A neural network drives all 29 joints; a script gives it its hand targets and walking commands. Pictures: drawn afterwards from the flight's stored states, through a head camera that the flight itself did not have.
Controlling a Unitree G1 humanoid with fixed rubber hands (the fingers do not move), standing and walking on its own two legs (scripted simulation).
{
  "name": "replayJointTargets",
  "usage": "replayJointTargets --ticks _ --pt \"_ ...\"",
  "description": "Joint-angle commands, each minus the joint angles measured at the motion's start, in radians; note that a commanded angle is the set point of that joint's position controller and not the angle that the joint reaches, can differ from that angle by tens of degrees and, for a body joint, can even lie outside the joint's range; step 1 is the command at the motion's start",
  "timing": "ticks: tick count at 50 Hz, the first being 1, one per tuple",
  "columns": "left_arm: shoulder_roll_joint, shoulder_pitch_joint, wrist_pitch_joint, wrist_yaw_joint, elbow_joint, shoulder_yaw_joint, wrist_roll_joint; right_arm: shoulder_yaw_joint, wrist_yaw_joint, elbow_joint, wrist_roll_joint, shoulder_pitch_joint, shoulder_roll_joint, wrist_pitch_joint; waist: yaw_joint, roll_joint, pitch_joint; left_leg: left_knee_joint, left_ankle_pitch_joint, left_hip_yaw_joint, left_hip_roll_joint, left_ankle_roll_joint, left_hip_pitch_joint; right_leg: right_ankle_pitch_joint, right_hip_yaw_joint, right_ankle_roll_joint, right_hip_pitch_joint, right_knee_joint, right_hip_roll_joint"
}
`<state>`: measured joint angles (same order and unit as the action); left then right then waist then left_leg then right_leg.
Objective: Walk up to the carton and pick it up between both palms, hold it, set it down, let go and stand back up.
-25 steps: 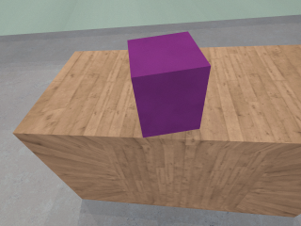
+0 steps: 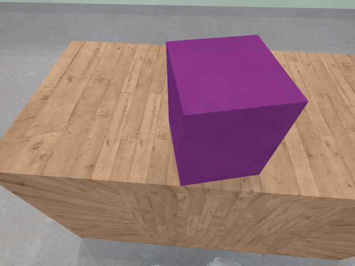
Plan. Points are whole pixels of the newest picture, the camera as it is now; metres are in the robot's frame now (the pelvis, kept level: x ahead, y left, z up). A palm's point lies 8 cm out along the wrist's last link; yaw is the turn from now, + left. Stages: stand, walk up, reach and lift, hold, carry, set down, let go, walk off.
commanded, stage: walk up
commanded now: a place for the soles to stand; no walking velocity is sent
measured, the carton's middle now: (217, 114) +0.43 -0.05 +0.11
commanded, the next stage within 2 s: none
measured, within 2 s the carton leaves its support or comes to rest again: neither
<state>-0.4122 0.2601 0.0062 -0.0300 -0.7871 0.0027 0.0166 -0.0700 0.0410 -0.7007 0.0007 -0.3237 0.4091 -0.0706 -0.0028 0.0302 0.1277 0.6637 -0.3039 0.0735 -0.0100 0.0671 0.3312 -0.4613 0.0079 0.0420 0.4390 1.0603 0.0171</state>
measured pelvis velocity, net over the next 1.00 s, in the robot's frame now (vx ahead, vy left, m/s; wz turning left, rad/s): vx -0.03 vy -0.01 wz -0.05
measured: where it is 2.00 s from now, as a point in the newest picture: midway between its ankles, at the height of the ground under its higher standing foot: outside the picture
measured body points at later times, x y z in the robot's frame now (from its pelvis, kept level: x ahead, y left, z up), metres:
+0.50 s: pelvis -0.02 +0.00 -0.02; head +0.04 +0.00 +0.43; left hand +0.09 +0.30 -0.13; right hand +0.08 -0.33 -0.11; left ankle -0.02 +0.12 -0.72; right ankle +0.05 -0.11 -0.72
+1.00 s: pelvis -0.03 -0.01 -0.02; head -0.01 +0.00 +0.43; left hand +0.09 +0.29 -0.13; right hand +0.06 -0.34 -0.10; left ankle -0.02 +0.12 -0.72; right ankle -0.01 -0.12 -0.72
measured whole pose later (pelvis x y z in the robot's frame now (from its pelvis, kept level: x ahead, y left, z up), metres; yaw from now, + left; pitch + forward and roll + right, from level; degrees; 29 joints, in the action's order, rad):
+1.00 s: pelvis -0.03 -0.01 -0.02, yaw -3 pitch -5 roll +0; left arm -0.41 0.21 0.00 -0.02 -0.77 0.00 0.02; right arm -0.07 0.05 -0.71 0.00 -0.26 0.40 -0.06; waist 0.00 0.02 0.14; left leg 0.85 -0.45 -0.02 0.02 0.00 0.32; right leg -0.48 0.00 0.02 0.36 0.90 0.02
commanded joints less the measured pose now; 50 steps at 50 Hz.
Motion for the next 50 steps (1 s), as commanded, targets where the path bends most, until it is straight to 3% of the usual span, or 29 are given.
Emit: replayJointTargets --ticks 1,4,6,7,8,9,10,13,15,18,20,21,23,24,25,28,32,33,34,35,36,38,41,43,44,45,48,49,50 --pt "-0.156 0.006 0.003 0.028 0.047 0.088 -0.026 -0.059 0.01 0.018 0.013 -0.039 0.234 -0.01 -0.034 -0.186 -0.135 -0.108 0.798 -0.213 0.288 0.167 -0.217 0.038 0.062 -0.027 0.012 -0.175 -0.051" --pt "-0.168 0.062 -0.001 0.027 0.04 0.099 -0.008 -0.058 0.006 0.037 0.007 0.061 0.259 0.015 0.005 -0.199 -0.163 -0.049 0.667 -0.199 0.288 0.144 -0.093 0.1 -0.024 -0.01 -0.134 -0.316 -0.048" --pt "-0.198 0.07 0.004 0.031 0.019 0.111 0.009 -0.038 0.008 0.051 -0.005 0.143 0.228 0.029 0.047 -0.156 -0.132 0.031 0.378 -0.199 0.242 0.086 0.075 0.255 0.015 0.013 -0.274 -0.443 -0.046" --pt "-0.225 0.075 0.007 0.035 0.018 0.122 0.016 -0.031 0.01 0.041 -0.004 0.12 0.212 0.036 0.049 -0.053 -0.115 0.1 0.248 -0.179 0.206 0.05 0.137 0.332 0.1 0.021 -0.3 -0.518 -0.092" --pt "-0.299 0.015 0.008 0.035 0.031 0.129 0.025 -0.023 0.008 0.012 -0.015 0.049 0.171 0.046 0.004 0.198 -0.136 0.299 -0.056 -0.075 0.059 -0.01 0.195 0.384 0.399 0.096 -0.283 -0.652 -0.268" --pt "-0.297 -0.005 0.0 0.033 0.045 0.125 0.004 -0.04 0.02 0.008 -0.026 0.107 0.202 0.071 0.042 0.188 -0.11 0.378 -0.323 -0.082 -0.006 -0.03 0.154 0.26 0.513 0.129 -0.145 -0.75 -0.356" --pt "-0.295 -0.049 -0.001 0.035 0.055 0.124 0.004 -0.045 0.021 0.001 -0.02 0.108 0.228 0.075 0.044 0.174 -0.059 0.449 -0.361 -0.121 -0.003 -0.023 0.092 0.177 0.545 0.189 -0.028 -0.76 -0.343" --pt "-0.259 -0.094 0.001 0.037 0.075 0.115 0.015 -0.058 0.007 -0.023 -0.017 0.038 0.225 0.068 0.006 0.147 -0.048 0.444 -0.307 -0.146 0.011 -0.038 0.098 0.276 0.432 0.173 -0.056 -0.684 -0.289" --pt "-0.248 -0.06 0.003 0.032 0.086 0.117 0.023 -0.055 0.007 -0.041 -0.011 0.02 0.224 0.056 0.025 0.111 -0.099 0.407 -0.3 -0.112 0.004 -0.034 0.083 0.403 0.343 0.174 -0.12 -0.616 -0.256" --pt "-0.248 -0.027 -0.01 0.022 0.093 0.118 0.034 -0.056 0.008 -0.049 -0.017 -0.001 0.206 0.044 0.029 0.171 -0.156 0.178 -0.334 -0.062 0.015 -0.039 0.064 0.371 0.331 0.181 -0.23 -0.591 -0.237" --pt "-0.227 -0.084 -0.027 0.018 0.114 0.108 0.024 -0.052 0.017 -0.089 -0.003 -0.089 0.175 0.018 -0.027 0.15 -0.18 -0.123 -0.139 -0.03 -0.006 -0.026 -0.098 0.434 0.2 0.139 -0.144 -0.462 -0.18" --pt "-0.203 -0.093 -0.03 0.015 0.127 0.101 0.019 -0.059 0.021 -0.102 0.008 -0.133 0.181 0.006 -0.046 0.137 -0.195 -0.188 -0.037 -0.07 0.005 -0.025 -0.195 0.45 0.156 0.109 -0.087 -0.358 -0.152" --pt "-0.119 -0.086 -0.032 0.016 0.157 0.089 -0.001 -0.084 0.034 -0.045 0.051 -0.041 0.314 -0.005 -0.016 -0.167 -0.135 -0.268 0.095 -0.622 0.346 0.103 -0.216 0.084 0.073 -0.008 0.194 -0.137 -0.002" --pt "-0.217 -0.165 -0.039 0.026 0.157 0.117 0.02 -0.097 0.036 -0.033 0.032 -0.021 0.386 -0.007 -0.057 -0.144 -0.099 -0.232 0.266 -0.69 0.462 0.229 -0.124 -0.15 0.113 -0.028 0.182 -0.006 0.002" --pt "-0.233 -0.15 -0.038 0.026 0.128 0.13 0.01 -0.097 0.036 -0.03 0.03 0.003 0.354 -0.007 -0.042 -0.122 -0.079 -0.213 0.327 -0.684 0.467 0.277 -0.077 -0.156 0.144 -0.026 0.155 0.068 -0.007" --pt "-0.209 -0.086 -0.019 0.012 0.123 0.125 -0.006 -0.086 0.035 0.004 0.024 0.054 0.285 -0.005 -0.003 -0.141 -0.072 -0.084 0.532 -0.419 0.325 0.214 -0.103 -0.097 0.094 -0.007 0.095 -0.041 -0.048" --pt "-0.178 0.007 0.017 0.015 0.086 0.122 0.0 -0.065 0.012 0.016 0.021 0.104 0.257 0.008 0.039 -0.192 -0.128 0.04 0.404 -0.237 0.179 0.08 0.015 0.136 -0.035 0.021 -0.207 -0.464 -0.016" --pt "-0.221 0.027 0.024 0.02 0.06 0.134 0.006 -0.05 0.007 0.02 0.01 0.11 0.226 0.008 0.055 -0.126 -0.151 0.168 0.376 -0.191 0.131 0.041 0.047 0.289 0.055 0.041 -0.303 -0.511 -0.047" --pt "-0.28 0.095 0.032 0.028 0.048 0.149 0.021 -0.041 0.008 0.037 -0.003 0.092 0.175 0.008 0.066 0.072 -0.237 0.348 0.165 -0.147 0.06 -0.012 0.168 0.399 0.32 0.104 -0.425 -0.557 -0.19" --pt "-0.279 0.034 0.041 0.031 0.074 0.133 0.018 -0.022 0.01 0.022 -0.013 0.087 0.15 0.014 0.039 0.082 -0.21 0.384 -0.278 -0.101 0.002 -0.04 0.201 0.477 0.507 0.216 -0.373 -0.612 -0.351" --pt "-0.285 -0.005 0.033 0.028 0.086 0.131 0.014 -0.044 0.019 0.005 -0.014 0.086 0.206 0.021 0.053 0.067 -0.202 0.365 -0.418 -0.166 0.005 -0.028 0.128 0.401 0.516 0.264 -0.272 -0.627 -0.377" --pt "-0.254 -0.078 0.023 0.029 0.08 0.112 0.022 -0.045 0.009 -0.013 -0.017 0.09 0.194 0.013 0.02 0.095 -0.085 0.282 -0.378 -0.13 0.028 -0.022 0.055 0.259 0.411 0.227 -0.098 -0.633 -0.311" --pt "-0.211 -0.176 0.013 0.02 0.088 0.092 0.009 -0.057 0.008 -0.079 -0.003 -0.086 0.185 -0.012 -0.076 0.092 -0.087 -0.087 -0.065 -0.109 0.036 -0.005 -0.167 0.445 0.191 0.093 0.017 -0.428 -0.195" --pt "-0.15 -0.168 0.007 0.019 0.117 0.09 -0.004 -0.074 0.019 -0.057 0.032 -0.047 0.287 -0.026 -0.037 -0.142 -0.114 -0.192 0.207 -0.523 0.255 0.107 -0.151 0.331 0.051 -0.014 0.07 -0.143 -0.048" --pt "-0.185 -0.148 -0.004 0.02 0.096 0.1 0.0 -0.08 0.018 -0.028 0.022 0.01 0.33 -0.027 -0.022 -0.147 -0.112 -0.213 0.205 -0.617 0.37 0.192 -0.089 -0.047 0.031 -0.021 0.075 -0.107 -0.027" --pt "-0.217 -0.16 -0.008 0.017 0.089 0.116 -0.001 -0.084 0.019 -0.031 0.022 0.02 0.338 -0.026 -0.019 -0.135 -0.068 -0.198 0.252 -0.624 0.383 0.248 -0.002 -0.169 0.054 -0.013 0.034 -0.052 -0.026" --pt "-0.219 -0.034 0.001 0.005 0.06 0.121 0.001 -0.069 0.013 0.007 0.024 0.141 0.294 -0.011 0.041 -0.196 -0.034 -0.137 0.037 -0.443 0.282 0.168 0.155 -0.043 0.039 0.018 -0.107 -0.245 -0.045" --pt "-0.204 0.0 0.009 0.004 0.04 0.12 0.008 -0.055 0.008 0.015 0.021 0.173 0.262 -0.007 0.073 -0.155 -0.044 -0.086 -0.017 -0.375 0.215 0.105 0.224 0.049 0.039 0.035 -0.214 -0.354 -0.034" --pt "-0.23 -0.012 0.023 0.005 0.044 0.122 0.019 -0.046 0.006 0.013 0.015 0.16 0.225 -0.007 0.059 -0.036 -0.072 0.02 -0.009 -0.273 0.135 0.039 0.227 0.134 0.166 0.064 -0.245 -0.49 -0.097"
